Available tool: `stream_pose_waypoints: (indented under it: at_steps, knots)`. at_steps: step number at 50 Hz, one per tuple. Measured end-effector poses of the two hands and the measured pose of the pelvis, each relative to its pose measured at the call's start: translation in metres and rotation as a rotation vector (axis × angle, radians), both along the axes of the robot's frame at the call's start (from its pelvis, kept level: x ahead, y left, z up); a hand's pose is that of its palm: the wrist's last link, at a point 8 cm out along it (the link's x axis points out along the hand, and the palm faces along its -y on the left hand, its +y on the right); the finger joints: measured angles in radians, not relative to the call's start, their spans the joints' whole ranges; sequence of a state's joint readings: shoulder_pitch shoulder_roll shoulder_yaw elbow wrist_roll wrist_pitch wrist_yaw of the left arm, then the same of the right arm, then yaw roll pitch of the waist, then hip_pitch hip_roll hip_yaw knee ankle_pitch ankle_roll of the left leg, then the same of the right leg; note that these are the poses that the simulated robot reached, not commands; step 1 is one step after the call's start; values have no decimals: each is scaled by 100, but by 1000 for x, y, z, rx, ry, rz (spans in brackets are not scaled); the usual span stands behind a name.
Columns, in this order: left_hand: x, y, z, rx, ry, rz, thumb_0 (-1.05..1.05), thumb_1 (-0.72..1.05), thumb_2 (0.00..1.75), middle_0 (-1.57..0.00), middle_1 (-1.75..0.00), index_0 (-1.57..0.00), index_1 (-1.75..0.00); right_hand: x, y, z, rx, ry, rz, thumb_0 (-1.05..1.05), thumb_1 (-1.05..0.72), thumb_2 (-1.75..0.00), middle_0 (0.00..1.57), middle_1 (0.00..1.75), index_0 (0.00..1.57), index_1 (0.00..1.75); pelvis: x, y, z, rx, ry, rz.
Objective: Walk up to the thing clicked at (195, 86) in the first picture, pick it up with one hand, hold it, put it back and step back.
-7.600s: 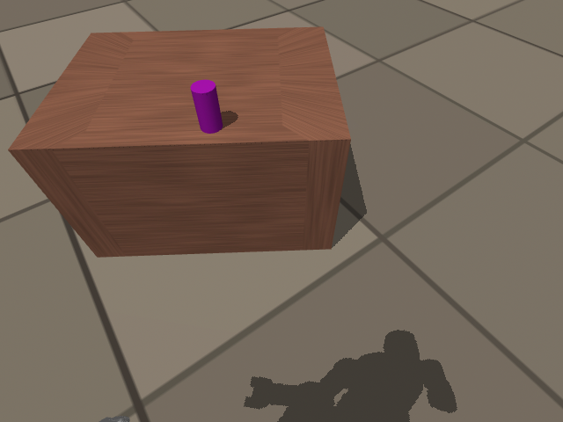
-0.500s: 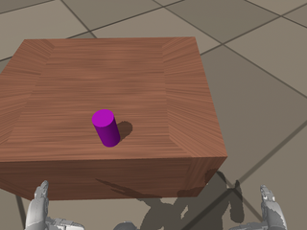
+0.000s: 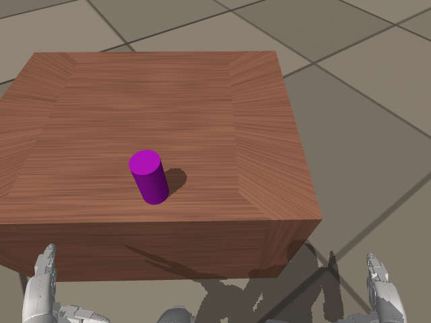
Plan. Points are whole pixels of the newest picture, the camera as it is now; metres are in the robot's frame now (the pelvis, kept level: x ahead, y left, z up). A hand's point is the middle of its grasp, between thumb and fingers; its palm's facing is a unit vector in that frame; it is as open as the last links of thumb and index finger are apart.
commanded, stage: rise first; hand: left
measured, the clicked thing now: (150, 178) +0.42 +0.19 -0.06
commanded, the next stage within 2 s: go down in 1.28 s
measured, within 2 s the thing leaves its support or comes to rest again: neither
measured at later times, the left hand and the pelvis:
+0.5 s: hand (66, 282) +0.18 +0.29 -0.03, palm faces +0.36 -0.86 -0.37, open 17.5 cm; pelvis -0.02 +0.00 -0.01, yaw +0 degrees
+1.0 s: hand (59, 266) +0.21 +0.30 -0.02, palm faces +0.39 -0.85 -0.35, open 17.5 cm; pelvis -0.01 +0.01 +0.00, yaw +0 degrees
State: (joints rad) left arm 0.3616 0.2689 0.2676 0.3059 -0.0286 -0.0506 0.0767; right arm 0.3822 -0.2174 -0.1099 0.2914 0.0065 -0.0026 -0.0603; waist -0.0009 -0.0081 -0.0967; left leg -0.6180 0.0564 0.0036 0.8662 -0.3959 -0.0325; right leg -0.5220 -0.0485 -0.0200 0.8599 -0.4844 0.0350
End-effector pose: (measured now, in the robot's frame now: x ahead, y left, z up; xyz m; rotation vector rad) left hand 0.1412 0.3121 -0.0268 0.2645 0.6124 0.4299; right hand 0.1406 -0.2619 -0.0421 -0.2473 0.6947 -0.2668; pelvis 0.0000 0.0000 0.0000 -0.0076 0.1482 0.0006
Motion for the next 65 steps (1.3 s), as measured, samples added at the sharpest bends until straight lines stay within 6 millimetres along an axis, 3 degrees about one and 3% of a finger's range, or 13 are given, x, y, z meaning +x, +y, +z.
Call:
stream_pose_waypoints:
  at_steps: [16,34,65]
  knots:
    - [-14,9,10,39,-49,16,-1,-58,4,-7,-8,-8,-8,-11,9,11,1,-51,35,-1,48,-6,6,5,5,5,-11,0,-5,-2,-9,3]
    - [19,21,34,81,-191,-8,-1,-58,4,-7,-8,-8,-8,-25,17,19,5,-84,38,-1,49,-6,6,5,5,5,-19,3,-6,-4,-22,-6]
    - [37,31,42,99,-230,14,-1,-57,6,-6,-8,-7,-8,-5,21,39,-5,-137,63,-1,50,-6,6,5,5,5,-5,4,-3,-5,-18,-6]
